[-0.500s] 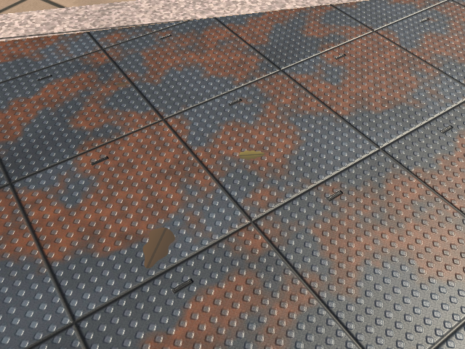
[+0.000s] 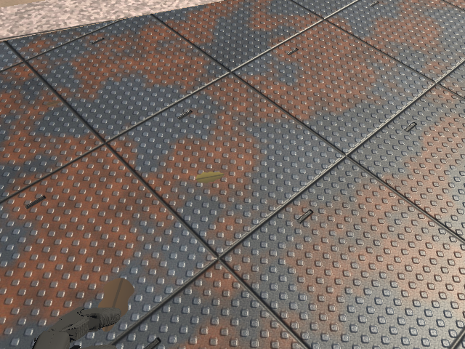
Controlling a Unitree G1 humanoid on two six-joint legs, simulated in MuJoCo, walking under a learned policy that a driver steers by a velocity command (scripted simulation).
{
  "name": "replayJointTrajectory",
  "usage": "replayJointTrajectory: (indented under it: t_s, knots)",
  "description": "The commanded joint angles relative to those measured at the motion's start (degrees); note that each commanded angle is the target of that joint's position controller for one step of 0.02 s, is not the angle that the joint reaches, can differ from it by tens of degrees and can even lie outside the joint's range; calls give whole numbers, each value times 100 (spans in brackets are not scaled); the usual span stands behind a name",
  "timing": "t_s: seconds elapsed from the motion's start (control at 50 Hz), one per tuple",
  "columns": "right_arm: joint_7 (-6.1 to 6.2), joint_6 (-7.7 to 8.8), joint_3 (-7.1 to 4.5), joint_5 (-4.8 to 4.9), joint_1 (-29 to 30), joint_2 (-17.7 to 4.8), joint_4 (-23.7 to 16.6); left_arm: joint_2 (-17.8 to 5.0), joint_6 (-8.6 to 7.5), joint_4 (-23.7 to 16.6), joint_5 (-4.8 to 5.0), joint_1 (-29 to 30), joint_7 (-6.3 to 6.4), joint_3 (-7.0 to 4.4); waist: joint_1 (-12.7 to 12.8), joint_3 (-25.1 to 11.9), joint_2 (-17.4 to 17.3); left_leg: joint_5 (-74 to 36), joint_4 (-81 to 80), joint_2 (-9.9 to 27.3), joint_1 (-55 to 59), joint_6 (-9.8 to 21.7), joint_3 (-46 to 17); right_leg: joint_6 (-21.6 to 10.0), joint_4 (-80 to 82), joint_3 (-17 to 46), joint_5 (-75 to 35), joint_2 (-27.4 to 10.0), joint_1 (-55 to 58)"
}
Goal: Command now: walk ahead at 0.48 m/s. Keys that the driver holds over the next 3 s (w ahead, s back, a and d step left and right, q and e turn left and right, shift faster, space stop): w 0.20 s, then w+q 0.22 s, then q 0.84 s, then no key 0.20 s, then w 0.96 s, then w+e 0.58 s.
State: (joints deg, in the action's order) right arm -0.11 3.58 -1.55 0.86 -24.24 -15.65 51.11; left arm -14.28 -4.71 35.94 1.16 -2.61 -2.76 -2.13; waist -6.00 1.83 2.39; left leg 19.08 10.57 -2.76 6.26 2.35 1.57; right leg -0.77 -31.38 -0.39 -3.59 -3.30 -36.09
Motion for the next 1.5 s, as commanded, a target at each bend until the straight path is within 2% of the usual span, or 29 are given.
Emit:
replayJointTrajectory:
  t_s: [0.02, 0.08, 0.1, 0.12, 0.14, 0.16, 0.2, 0.28, 0.46, 0.54, 0.58, 0.6, 0.62, 0.64, 0.66, 0.7, 0.74, 0.82, 0.92, 1.06, 1.08, 1.1, 1.12, 1.14, 1.2, 1.3, 1.44, 1.46, 1.5]
  knots:
    - [58, -29, -280, 22, -126, -1107, -168, -544, -141, -573, 4, 552, -81, -144, 283, 286, -705, -3850, 337, 1717, 81, 706, -610, -263, 272, -106, 437, 215, 111]
    - [107, -106, -270, -58, 97, -1142, -292, -1146, -77, -43, -38, -1528, 77, -423, 1410, -1233, -790, -5329, 2981, 1327, -804, 377, -298, -814, 190, -50, 424, 215, 3379]
    - [73, -21, -75, -154, -471, -476, -505, -1739, -53, 86, -198, -2266, 134, -546, 1253, -2304, 443, -2493, 5290, 533, -3040, 55, -128, -1585, 12, 2281, 807, -1383, 5895]
    - [8, 120, 2, -60, -653, -363, -386, -1417, -54, 189, -122, -2397, 109, -464, 1207, -2977, 1196, 1286, 6494, -141, -4169, -57, -851, -2096, 1051, 4470, 1738, -2067, 6467]
    - [-38, 213, -174, 121, 11, -981, -550, -1050, -36, 176, -76, -2011, 130, -346, 1271, -1940, 706, 1107, 6846, 266, -4770, 2, -1026, -1739, 1306, 3790, 2187, -1790, 5737]
    - [-53, 265, -177, 187, 532, -1014, -726, -911, -20, 161, -59, -1601, 149, -294, 1132, -1142, 340, 597, 6625, 561, -4821, 42, -791, -1533, 1457, 2895, 1906, -1554, 4773]
    - [-22, 221, -201, 36, 728, -861, -746, -685, -68, 172, -138, -1068, 107, -217, 697, -405, -66, -89, 5886, 975, -4347, -32, -659, -1349, 1862, 1900, 930, -1076, 3300]
    - [16, -60, -148, 49, 470, -510, -639, -729, -250, 410, -147, -914, 97, -260, 402, -121, 117, -536, 5360, 1144, -3999, -264, -687, -1383, 2472, 921, 474, -963, 2388]
    - [-182, 45, -87, -18, 2084, -302, -1231, -1056, -146, 867, -144, -1349, 272, -314, 984, 335, -117, -2732, 2612, 814, -4202, -203, -303, -933, 2377, -544, -578, -851, 3098]
    - [-359, 36, -218, -69, 2004, -544, -1522, -1281, 121, 901, -28, -1265, 414, -382, 787, -34, 189, -1801, 2277, 461, -3946, 28, 43, -646, 1232, -702, -2512, -1053, 3922]
    - [-360, 28, -433, -75, 920, -902, -1316, -1297, 254, 809, -6, -1079, 507, -393, 211, -639, 162, -1742, 1921, 46, -2678, 272, 238, -374, -334, -859, -3133, -831, 3804]
    - [-257, 16, -584, -83, 320, -1281, -1220, -1158, 252, 741, -68, -1219, 526, -331, -57, -1068, -324, -3292, 1640, 278, -1437, 524, -261, -48, -1779, -968, -1972, -458, 3029]
    - [-131, -50, -652, -115, 363, -1837, -1312, -430, 176, 575, -406, -1958, 446, -111, 575, -1757, -1899, -6226, 2403, 1768, 616, 1395, -2237, 350, -3847, -853, 3514, 393, 903]
    - [-155, -41, -591, -155, 330, -1710, -1600, -690, 64, 561, -266, -2106, 334, -56, 376, -3053, -1641, -5524, 1825, 2585, 1482, 2390, -4227, 456, -5221, 391, 4606, 885, 16]
    - [-170, -76, -537, -150, 565, -1368, -1717, -1137, 43, 513, -58, -1506, 286, -177, 96, -2778, -774, -4767, 1555, 2235, 1088, 2095, -3556, 339, -5269, 784, 4040, 500, -210]
    - [-106, -148, -428, 0, 1155, -982, -1748, -1023, 131, 372, -98, -925, 392, -160, 376, -1368, -139, -3705, 1230, 1702, -538, 1562, -2594, 329, -4461, 596, 3223, 113, -362]
    - [-52, -224, -418, -104, 1416, -955, -1843, -1067, 294, 323, -140, -1017, 453, -203, 696, -967, -470, -3294, 889, 1407, -1752, 1429, -2336, 361, -3863, 590, 2918, 50, 326]
    - [55, -273, -507, -117, 1444, -1139, -1864, -810, 371, 375, -205, -1108, 529, -142, 771, -1086, -633, -3699, 928, 1181, -2227, 1376, -2023, 565, -2755, 487, 2599, 226, 673]
    - [201, -477, -520, -57, 1555, -1139, -1961, -784, 443, 260, -149, -643, 517, -153, 619, -977, -898, -1218, 817, 905, -2445, 1042, -2354, 616, -1810, 630, 1958, 356, 814]
    - [193, -614, -508, 26, 1556, -1027, -2026, -861, 212, 281, -86, -832, 378, -261, 735, -854, -1185, -1525, 1435, 725, -2103, 728, -2999, 270, 655, 538, 1521, 481, 1920]
    - [200, -624, -460, 38, 1427, -861, -2040, -1118, 207, 305, -149, -979, 387, -346, 713, -921, -851, -868, 1876, 440, -2487, 460, -2752, 53, 1057, 910, 1124, -124, 2553]
    - [175, -609, -403, 12, 1079, -605, -2105, -1667, 279, 217, -277, -733, 424, -461, 313, -821, 734, 886, 2995, -399, -3483, 68, -1664, -647, 1199, 2176, 74, -1393, 3040]
    - [155, -531, -523, -31, 1253, -1010, -2170, -1508, 303, 213, -424, -802, 406, -460, 534, -680, 1407, 1755, 4346, -589, -4141, -238, -1071, -1406, 1405, 3033, -590, -2027, 2824]
    - [138, -515, -642, -49, 1167, -1332, -2061, -1233, 299, 100, -375, -617, 426, -385, 495, -657, 860, 1449, 5204, -285, -4179, -395, -1137, -1438, 1280, 2678, -680, -1970, 2775]
    - [171, -697, -606, -3, 999, -1009, -1814, -872, 352, 27, -156, -307, 487, -282, 466, -442, 461, 669, 6016, -115, -4329, -703, -900, -978, 1063, 1396, -656, -1214, 2827]
    - [106, -690, -422, 31, 1643, -575, -2141, -1071, 505, 144, -206, -679, 534, -362, 845, -542, 817, 490, 4661, 180, -3999, -854, -388, -1137, 1107, 783, -761, -1114, 3258]
    - [-2, -668, -392, -25, 1169, -544, -1914, -1250, 519, 305, 52, -493, 383, -387, 587, -626, 847, -672, 1460, 79, -1982, -348, 105, -988, 665, 617, -608, -1173, 2779]
    - [7, -662, -402, -43, 1117, -622, -1886, -1086, 488, 447, 70, -757, 372, -327, 574, -622, 636, -1321, 817, 131, -1364, -176, -54, -660, 505, 490, -156, -1030, 2427]
    - [111, -668, -437, -118, 1136, -1157, -1989, -368, 360, 310, -347, -955, 249, -55, 835, -981, -1654, -2242, 955, 1943, -207, 775, -2178, 361, -806, -430, 3356, -20, 723]
